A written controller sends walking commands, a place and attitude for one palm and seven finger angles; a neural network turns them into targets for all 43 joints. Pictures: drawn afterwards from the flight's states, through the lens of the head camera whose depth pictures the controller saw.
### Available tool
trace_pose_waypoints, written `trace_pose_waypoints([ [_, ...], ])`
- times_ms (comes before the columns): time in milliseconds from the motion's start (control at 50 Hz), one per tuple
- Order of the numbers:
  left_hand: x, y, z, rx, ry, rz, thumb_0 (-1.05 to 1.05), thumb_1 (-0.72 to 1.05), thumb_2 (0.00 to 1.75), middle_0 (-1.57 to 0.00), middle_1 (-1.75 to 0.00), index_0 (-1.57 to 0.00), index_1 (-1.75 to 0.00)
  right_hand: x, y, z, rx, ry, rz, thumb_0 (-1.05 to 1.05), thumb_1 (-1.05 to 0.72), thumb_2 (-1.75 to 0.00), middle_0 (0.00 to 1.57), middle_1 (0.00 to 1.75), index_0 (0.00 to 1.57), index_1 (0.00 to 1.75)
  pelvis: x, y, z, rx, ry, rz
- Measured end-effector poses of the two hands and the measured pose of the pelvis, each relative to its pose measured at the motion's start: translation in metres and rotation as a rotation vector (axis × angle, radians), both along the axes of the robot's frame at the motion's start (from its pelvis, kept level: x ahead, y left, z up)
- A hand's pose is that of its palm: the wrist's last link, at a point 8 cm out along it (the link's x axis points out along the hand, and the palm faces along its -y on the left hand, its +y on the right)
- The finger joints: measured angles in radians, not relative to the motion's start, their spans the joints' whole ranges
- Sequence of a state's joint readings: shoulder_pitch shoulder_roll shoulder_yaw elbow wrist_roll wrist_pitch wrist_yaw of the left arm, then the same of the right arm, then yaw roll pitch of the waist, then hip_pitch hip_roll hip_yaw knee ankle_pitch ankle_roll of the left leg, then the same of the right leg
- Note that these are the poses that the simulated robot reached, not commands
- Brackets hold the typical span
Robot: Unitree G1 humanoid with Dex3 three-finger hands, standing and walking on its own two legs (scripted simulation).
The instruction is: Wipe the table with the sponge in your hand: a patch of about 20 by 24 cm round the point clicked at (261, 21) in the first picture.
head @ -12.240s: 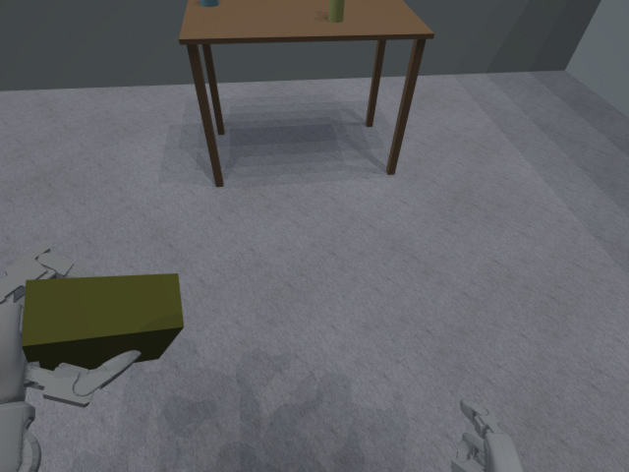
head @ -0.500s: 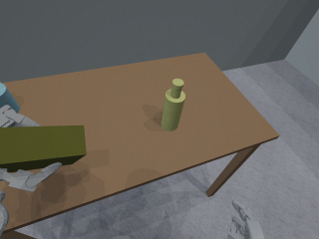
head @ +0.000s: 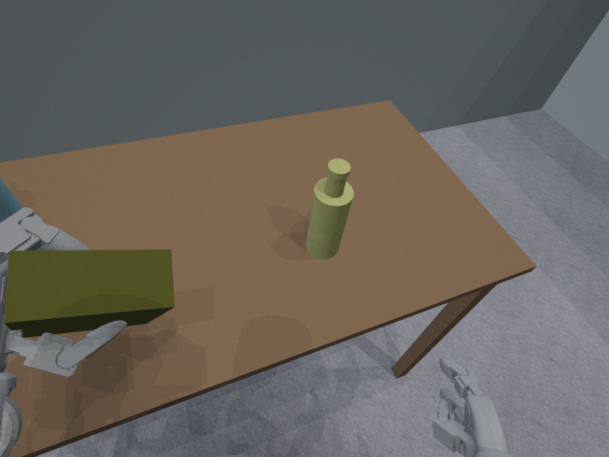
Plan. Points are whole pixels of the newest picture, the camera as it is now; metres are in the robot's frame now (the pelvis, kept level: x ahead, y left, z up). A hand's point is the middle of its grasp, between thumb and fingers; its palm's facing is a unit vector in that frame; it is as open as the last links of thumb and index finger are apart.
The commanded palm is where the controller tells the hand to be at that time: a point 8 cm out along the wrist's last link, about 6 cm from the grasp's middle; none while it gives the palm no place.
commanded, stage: come to a stop and stand still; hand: left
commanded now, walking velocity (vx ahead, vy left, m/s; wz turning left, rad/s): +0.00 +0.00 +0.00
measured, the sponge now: (115, 293) +0.23 +0.22 +0.14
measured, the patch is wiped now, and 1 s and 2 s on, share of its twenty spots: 0.00 0.00 0.00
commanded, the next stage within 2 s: look again from close up in 0.96 s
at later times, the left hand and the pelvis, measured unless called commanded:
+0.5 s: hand (49, 246) +0.26 +0.27 +0.17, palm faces +0.43 -0.79 -0.42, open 9.6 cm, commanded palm +0.17 +0.27 +0.18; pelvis +0.01 -0.01 +0.00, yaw -1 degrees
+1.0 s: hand (71, 281) +0.23 +0.25 +0.15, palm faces +0.38 -0.86 -0.34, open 9.6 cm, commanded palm +0.17 +0.28 +0.18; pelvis +0.01 +0.00 +0.00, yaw +0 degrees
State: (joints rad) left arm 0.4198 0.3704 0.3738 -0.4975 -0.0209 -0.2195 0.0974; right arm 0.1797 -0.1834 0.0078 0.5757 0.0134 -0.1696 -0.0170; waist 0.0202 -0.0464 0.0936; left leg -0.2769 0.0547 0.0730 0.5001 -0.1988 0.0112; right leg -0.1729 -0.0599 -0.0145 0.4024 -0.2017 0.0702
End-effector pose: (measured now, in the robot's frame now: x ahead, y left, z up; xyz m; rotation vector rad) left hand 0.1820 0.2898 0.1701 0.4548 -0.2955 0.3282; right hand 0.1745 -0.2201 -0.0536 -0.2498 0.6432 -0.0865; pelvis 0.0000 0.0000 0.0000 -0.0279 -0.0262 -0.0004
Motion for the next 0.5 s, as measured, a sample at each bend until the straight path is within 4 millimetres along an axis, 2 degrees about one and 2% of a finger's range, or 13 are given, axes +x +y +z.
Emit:
trace_pose_waypoints([
  [160, 0.008, -0.006, -0.003, -0.012, 0.029, 0.000, 0.00, -0.45, 1.01, -0.79, -1.35, -0.78, -1.34, 0.003, -0.007, -0.003, 0.000, 0.022, -0.021, 0.02, -0.90, -0.90, 0.20, 0.30, 0.20, 0.30, 0.007, -0.004, 0.001, 0.001, 0.003, 0.000],
  [380, 0.014, -0.009, -0.002, -0.011, 0.046, 0.002, 0.00, -0.45, 1.01, -0.79, -1.35, -0.78, -1.34, 0.007, -0.008, -0.006, 0.014, 0.037, -0.031, 0.02, -0.90, -0.90, 0.20, 0.30, 0.20, 0.30, 0.013, -0.006, 0.001, 0.003, 0.008, -0.002],
  [440, 0.027, 0.011, 0.015, 0.132, -0.024, 0.008, 0.00, -0.45, 1.01, -0.79, -1.35, -0.78, -1.34, 0.005, -0.005, -0.011, -0.016, 0.064, 0.022, 0.02, -0.90, -0.90, 0.20, 0.30, 0.20, 0.30, 0.008, -0.009, 0.000, 0.004, 0.019, -0.012],
  [500, 0.034, 0.023, 0.016, 0.081, -0.049, 0.053, 0.00, -0.45, 1.01, -0.79, -1.35, -0.78, -1.34, 0.002, -0.004, -0.011, 0.014, 0.052, 0.016, 0.02, -0.90, -0.90, 0.20, 0.30, 0.20, 0.30, 0.006, -0.005, 0.000, 0.012, 0.015, -0.026],
])
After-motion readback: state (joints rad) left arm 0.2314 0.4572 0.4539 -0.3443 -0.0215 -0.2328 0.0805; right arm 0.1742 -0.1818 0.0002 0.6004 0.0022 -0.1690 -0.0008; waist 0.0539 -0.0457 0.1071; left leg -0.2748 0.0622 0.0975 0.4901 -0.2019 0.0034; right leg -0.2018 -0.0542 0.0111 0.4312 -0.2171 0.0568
